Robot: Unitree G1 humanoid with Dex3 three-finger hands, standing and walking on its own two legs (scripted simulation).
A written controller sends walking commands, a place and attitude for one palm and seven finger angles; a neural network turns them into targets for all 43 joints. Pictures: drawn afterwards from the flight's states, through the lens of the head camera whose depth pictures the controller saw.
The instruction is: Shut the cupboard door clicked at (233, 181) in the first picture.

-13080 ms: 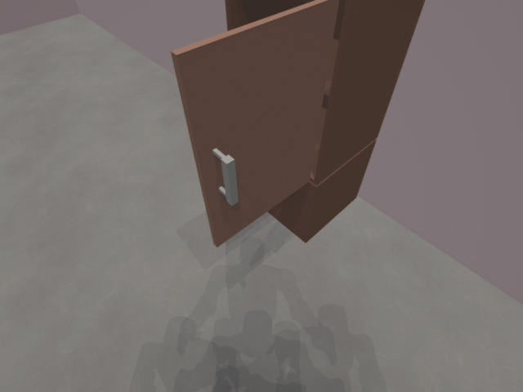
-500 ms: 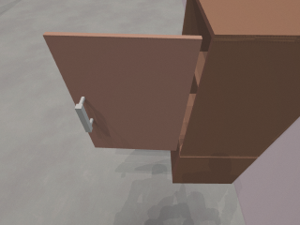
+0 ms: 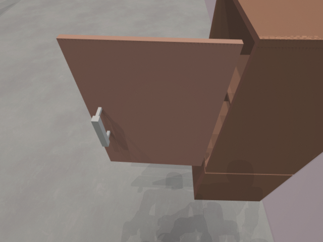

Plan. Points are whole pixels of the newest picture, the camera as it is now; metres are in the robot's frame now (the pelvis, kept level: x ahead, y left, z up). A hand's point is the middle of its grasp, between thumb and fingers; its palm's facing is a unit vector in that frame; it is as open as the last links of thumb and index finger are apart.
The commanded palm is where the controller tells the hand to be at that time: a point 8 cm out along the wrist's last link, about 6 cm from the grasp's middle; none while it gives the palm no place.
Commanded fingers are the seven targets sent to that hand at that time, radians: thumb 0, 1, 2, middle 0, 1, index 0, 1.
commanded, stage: come to a stop and stand still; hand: left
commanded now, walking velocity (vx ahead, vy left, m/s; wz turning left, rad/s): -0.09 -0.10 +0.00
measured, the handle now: (102, 127) +0.45 +0.23 -0.04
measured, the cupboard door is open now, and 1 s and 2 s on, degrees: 88 88 88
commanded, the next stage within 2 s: look again from close up in 0.72 s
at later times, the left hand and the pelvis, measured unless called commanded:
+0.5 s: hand out of the picture +0.01 +0.17 -0.16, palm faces -0.01 -0.97 -0.22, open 7.3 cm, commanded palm none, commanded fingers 0.00 0.90 0.90 -0.20 -0.30 -0.20 -0.30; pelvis -0.04 -0.01 +0.00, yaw +0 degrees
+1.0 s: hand out of the picture -0.05 +0.15 -0.17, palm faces +0.00 -0.99 -0.17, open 7.4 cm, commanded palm none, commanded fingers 0.00 0.90 0.90 -0.20 -0.30 -0.20 -0.30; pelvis -0.04 -0.01 +0.01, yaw +0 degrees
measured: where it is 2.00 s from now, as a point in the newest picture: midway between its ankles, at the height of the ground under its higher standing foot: outside the picture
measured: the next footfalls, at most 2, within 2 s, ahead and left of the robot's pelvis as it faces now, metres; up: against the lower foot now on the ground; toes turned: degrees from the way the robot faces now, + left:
none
